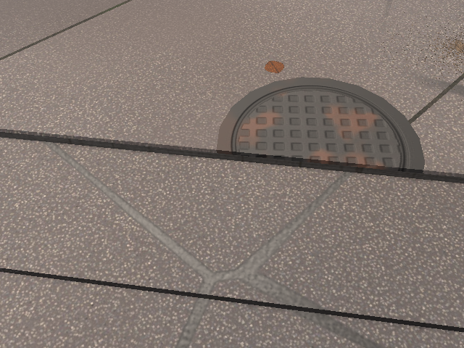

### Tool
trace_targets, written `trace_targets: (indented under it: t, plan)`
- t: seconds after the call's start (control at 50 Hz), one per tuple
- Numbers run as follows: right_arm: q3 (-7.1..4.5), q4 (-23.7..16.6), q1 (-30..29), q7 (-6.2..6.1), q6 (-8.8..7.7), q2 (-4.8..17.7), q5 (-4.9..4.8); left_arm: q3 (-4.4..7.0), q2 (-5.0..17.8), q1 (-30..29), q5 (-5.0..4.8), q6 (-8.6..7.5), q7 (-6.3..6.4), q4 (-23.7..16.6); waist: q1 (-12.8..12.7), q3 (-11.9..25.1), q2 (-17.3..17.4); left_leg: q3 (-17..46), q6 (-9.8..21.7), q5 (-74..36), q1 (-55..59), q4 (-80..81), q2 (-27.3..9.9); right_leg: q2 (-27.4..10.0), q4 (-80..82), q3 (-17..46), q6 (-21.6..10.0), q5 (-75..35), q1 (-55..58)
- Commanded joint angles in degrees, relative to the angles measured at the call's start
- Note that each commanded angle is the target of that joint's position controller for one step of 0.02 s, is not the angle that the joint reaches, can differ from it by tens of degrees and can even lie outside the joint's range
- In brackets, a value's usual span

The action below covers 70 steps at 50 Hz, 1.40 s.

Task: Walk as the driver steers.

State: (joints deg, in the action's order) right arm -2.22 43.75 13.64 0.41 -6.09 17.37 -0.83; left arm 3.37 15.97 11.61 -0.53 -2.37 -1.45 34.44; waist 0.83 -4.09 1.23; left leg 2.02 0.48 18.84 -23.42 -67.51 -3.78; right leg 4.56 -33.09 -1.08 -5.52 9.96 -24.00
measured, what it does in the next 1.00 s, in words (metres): climbs, turning right: left foot, then right foot 0.03 m higher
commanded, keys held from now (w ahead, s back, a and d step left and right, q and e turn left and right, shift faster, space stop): w+e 0.46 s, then w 0.50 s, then w+q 0.04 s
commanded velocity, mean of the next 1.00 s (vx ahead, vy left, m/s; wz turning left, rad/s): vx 0.50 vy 0.00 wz -0.40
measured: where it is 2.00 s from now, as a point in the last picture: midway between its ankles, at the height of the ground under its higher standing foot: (286, 163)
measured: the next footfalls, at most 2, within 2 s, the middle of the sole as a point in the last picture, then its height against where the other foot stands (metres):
left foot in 0.32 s outside the picture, level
right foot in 0.80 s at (320, 311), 0.03 m higher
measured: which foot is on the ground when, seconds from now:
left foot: up 0.00-0.30, down 0.32-0.82, up 0.84-1.00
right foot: down 0.00-0.32, up 0.34-0.78, down 0.80-1.00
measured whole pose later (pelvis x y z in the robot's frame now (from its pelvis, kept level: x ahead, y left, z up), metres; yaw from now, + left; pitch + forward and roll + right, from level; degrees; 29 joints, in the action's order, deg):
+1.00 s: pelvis +0.48 -0.09 +0.03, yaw -23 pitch +1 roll +0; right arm -2.4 47.6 13.9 0.7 -2.8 17.3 -1.5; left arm 3.0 14.4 14.4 -0.4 -2.6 -1.1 41.2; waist -0.2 -0.8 2.7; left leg 0.6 0.0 21.1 -28.1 -64.4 -5.4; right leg 2.3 -22.9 -2.4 -2.7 27.0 -16.3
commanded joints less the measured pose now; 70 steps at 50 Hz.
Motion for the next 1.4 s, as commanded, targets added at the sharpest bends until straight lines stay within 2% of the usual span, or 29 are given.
trace_targets:
  t: [0.02, 0.14, 0.22, 0.3, 0.32, 0.34, 0.36, 0.38, 0.42, 0.48, 0.6, 0.76, 0.78, 0.8, 0.82, 0.84, 0.86, 0.88, 0.9, 0.92, 0.94, 1.0, 1.12, 1.28, 1.32, 1.34, 1.36, 1.38, 1.4]
  plan:
    - [-1.82, -4.46, 0.77, -0.02, -0.64, 6.2, 0.99, 2.02, 6.38, 0.53, 0.59, -1.54, 0.6, -3.53, 0.79, 6.78, -4.61, 2.95, -0.57, -3.02, -11.35, 2.25, -3.01, -13.43, 20.43, 23.16, -11.33, 1.94, 12.19]
    - [-0.09, -6.45, -9.26, 0.22, 0.51, 2.04, 1.6, 3.0, 9.54, 3.54, -0.18, -1.17, 2.22, -1.15, -2.13, 3.09, -5.26, 0.23, -4.4, -18.2, -6.07, 25.11, 0.63, -9.54, 21.22, 15.23, -9.19, 0.52, 2.85]
    - [-0.57, -8.02, -13.71, 0.79, -0.06, 4.12, 0.28, 3.62, 10.67, 7.05, -1.34, -1.02, 2.27, 0.57, -3.82, 3.76, -6.25, 2.64, -4.54, -20.88, -1.7, 34.24, 2.1, -11.32, 17.15, 19.45, -7.23, 6.74, 5.5]
    - [-2.42, -6.37, -6.26, 0.83, -0.5, 6.51, -0.14, 2.99, 8.0, 6.86, -0.76, -0.34, 2.16, 0.93, 0.46, 5.38, -8.33, 2.13, -1.53, -11.28, 8.25, 37.73, 2.53, -10.71, 7.18, 23.97, -4.43, 11.63, 6.54]
    - [-3.2, -5.29, -0.39, 0.46, -0.78, 7.71, 0.37, 1.97, 4.78, 7.67, -0.59, -0.32, 2.06, 1.05, 3.15, 8.04, -6.58, 4.06, 0.44, -9.24, 17.06, 39.43, -0.21, -7.44, -1.8, 21.48, -2.04, 12.8, 2.95]
    - [-4.07, -4.67, 6.67, 0.09, -0.83, 11.52, 1.38, 0.21, -0.81, 10.9, 0.37, -0.25, 1.92, 0.77, 4.02, 15.56, 5.84, 16.75, 3.84, -3.88, 29.52, 41.68, -12.3, -2.01, -22.94, 13.7, 1.33, 23.36, -3.95]
    - [-4.76, -3.66, 8.19, 0.75, -0.16, 15.08, 2.24, 0.37, 1.43, 15.24, -2.06, -0.8, 1.85, -2.1, 0.4, 16.89, 22.73, 45.81, 11.18, 17.68, 36.54, 52.35, -21.6, -0.01, -37.41, 9.75, 2.98, 25.86, -21.48]
    - [-3.75, -5.17, 4.71, 0.89, -0.05, 9.78, 1.33, 1.7, 7.34, 12.6, -2.43, -0.49, 2.24, -0.5, 1.91, 11.16, 12.37, 43.84, 10.27, 25.61, 32.25, 54.61, -19.6, -3.88, -43.83, 11.43, 4.1, 19.42, -24.81]
    - [-2.35, -5.59, 0.57, 0.42, 0.39, 5.35, 1.39, 2.2, 8.13, 6.42, -1.14, 0.16, 2.31, -0.41, 1.74, 5.31, 4.65, 25.63, 7.64, 8.45, 23.4, 53.5, -14.29, -6.95, -43.07, 9.57, 4.93, 10.31, -22.49]
    - [-1.9, -4.01, 0.24, -0.35, -0.09, 3.21, 1.77, 2.1, 5.55, 4.69, -1.07, 0.47, 1.66, -0.78, 0.75, 3.42, 6.77, 12.67, 7.59, -5.5, 17.79, 55.95, -9.85, -9.37, -38.31, 8.11, 5.31, 5.22, -17.74]
    - [-2.57, -0.32, 4.49, -0.32, -0.09, 5.22, 1.03, 0.32, 1.43, -1.25, -0.21, 0.23, 1.07, -1.88, 1.4, 2.66, 3.29, 4.7, 11.17, -18.5, 21.88, 58.59, -11.24, -8.7, -22.49, 6.9, 5.98, -1.24, -20.24]
    - [-3.02, 4.16, 10.09, -0.5, 2.5, 8.98, -0.77, -0.78, 1.13, -13.8, -0.79, -0.92, -1.32, -5.49, 3.64, -1.82, 4.36, -0.37, 8.95, -23.85, 25.91, 58.86, -13.25, -7.59, -1.4, -0.26, 3.27, -2.74, -12.48]
    - [-3.24, 4.19, 9.71, -0.47, 2.76, 10.07, -0.92, -0.26, 2.38, -11.85, -0.34, -1.07, -1.34, -5.06, 2.02, -0.25, 4.9, -1.49, 8.95, -31.23, 25.13, 56.6, -13.02, -5.18, -0.55, -3.18, 2.24, 0.68, -7.1]
    - [-3.05, 4.35, 8.61, -0.58, 2.87, 10.3, -1.15, 0.84, 4.16, -5.45, 0.01, -1.07, -1.04, -3.51, -2.5, 3.88, 4.79, -4.09, 7.54, -42.97, 22.36, 49.96, -11.84, -3.29, 1.29, -4.49, 0.4, -0.5, 4.29]
    - [-1.99, 4.38, 11.68, -0.54, 2.64, 7.4, -0.82, 2.71, 8.14, 1.78, 0.06, -0.95, -0.66, -1.13, -4.9, 11.27, 1.62, -7.29, 5.15, -50.93, 15.53, 37.92, -8.26, -2.57, -0.26, -4.15, -1.88, -2.31, 21.59]
    - [-0.56, 3.4, 12.07, -0.13, 1.85, 4.98, -0.46, 4.32, 11.71, 10.89, 0.12, -0.33, -0.02, 0.94, -9.12, 20.29, -2.82, -7.95, 1.24, -41.86, -1.46, 20.52, -5.32, -12.21, 0.32, 10.55, -7.28, 1.69, 42.92]
    - [0.54, 3.39, 11.94, 0.87, 1.16, 2.52, 1.61, 4.77, 12.83, 19.11, -1.09, 0.71, 0.97, 4.21, -9.98, 27.93, -11.04, -4.4, -0.45, 9.79, -11.73, 4.57, 0.51, -22.45, 5.41, 26.54, -10.55, 7.16, 53.38]
    - [-0.18, 3.02, 6.92, 1.58, 0.45, 4.11, 1.55, 3.16, 10.26, 20.34, -0.81, 0.77, 1.37, 4.47, -10.55, 27.21, -7.86, 2.89, 0.85, 18.18, -13.77, -1.25, 0.14, -22.81, 7.49, 27.82, -8.72, 0.81, 49.16]
    - [-0.71, 0.42, 2.88, 1.37, 0.63, 4.67, -1.05, 2.93, 10.35, 14.74, -0.56, 0.61, 1.04, 4.13, -7.99, 20.77, -7.15, 0.92, 0.87, 13.65, -20.02, -3.3, -0.08, -24.33, 14.2, 29.53, -9.12, 6.85, 43.0]
    - [-1.02, -1.03, -1.95, 0.51, 0.92, 6.08, -1.33, 2.28, 8.16, 7.97, -0.59, 0.05, 0.87, 2.7, -6.65, 13.76, -3.06, -0.22, 0.9, 8.3, -20.61, -1.08, -1.82, -22.41, 17.12, 26.47, -7.79, 8.3, 33.7]
    - [-1.44, -0.8, -1.79, 0.04, 1.54, 5.79, -0.93, 1.35, 5.68, 3.53, 0.01, -0.63, 0.68, 2.47, -3.73, 9.84, -3.76, 0.22, 0.53, 4.24, -17.34, 0.76, -3.5, -20.27, 18.49, 21.72, -6.85, 6.33, 25.38]
    - [-1.15, 1.83, 5.43, 0.14, 3.95, 2.61, -0.7, 0.96, 3.72, -0.57, 0.44, -2.21, 0.37, 3.28, 2.17, 7.29, -8.16, 0.52, -1.16, -2.74, -9.73, -0.16, -3.45, -17.22, 23.31, 12.79, -6.09, 5.03, 13.3]
    - [-1.84, -0.01, -0.6, 0.4, 6.0, 3.45, -0.14, 1.6, 6.63, -0.05, 2.03, -3.16, 1.83, 5.6, 2.9, 5.1, -6.81, 0.12, -3.48, -12.23, -13.61, 3.84, -2.37, -18.41, 26.75, 1.91, -4.69, 2.11, 12.44]
    - [-2.53, -2.39, -2.98, 1.74, 7.39, 3.76, -0.42, 2.98, 9.54, -2.79, 0.86, -0.79, 1.5, 8.09, 3.28, 2.32, -6.19, -7.2, 1.7, 0.92, -6.6, 19.36, -2.65, -20.88, 21.67, -7.59, -2.31, -2.99, 23.84]
    - [-3.93, 0.54, 10.07, 1.63, 7.47, 5.04, -0.68, 3.18, 9.72, -6.54, -0.32, 0.08, 1.61, 8.36, 9.96, 5.84, -6.38, -11.31, 4.56, 4.11, 7.46, 27.5, 1.36, -18.94, 3.93, -11.45, -1.23, -19.11, 20.74]
    - [-5.85, 4.64, 21.35, 1.21, 7.4, 8.63, -0.45, 2.16, 6.79, -7.69, 0.09, -0.01, 1.71, 8.1, 13.79, 7.87, 1.1, -9.9, 5.62, 1.47, 20.32, 33.02, 4.11, -15.49, -15.62, -11.34, 0.62, -16.22, 12.41]
    - [-5.9, 5.09, 18.08, 0.74, 6.81, 11.08, -0.75, -0.08, -0.95, -6.39, 1.78, -0.49, 1.32, 7.75, 7.97, 0.73, 15.57, 5.73, 8.48, -3.8, 19.19, 35.53, -2.95, -9.13, -38.88, -8.78, 3.83, 20.14, -5.6]
    - [-4.46, 0.99, 11.64, 1.66, 4.23, 13.17, 0.43, -0.92, -2.84, -5.67, 0.25, -2.92, 0.91, 2.03, 0.11, 1.13, 23.37, 43.08, 19.27, 11.83, 18.8, 54.11, -10.74, -0.08, -50.06, 1.2, 4.71, 24.16, -22.25]
    - [-3.84, -0.99, 9.92, 2.59, 2.74, 9.86, 0.59, 0.03, 2.95, -8.45, -2.4, -5.0, 0.11, 1.63, 0.85, 1.16, 12.19, 44.91, 21.0, 13.99, 20.71, 59.28, -16.29, -3.72, -52.1, 4.74, 3.43, 18.92, -27.0]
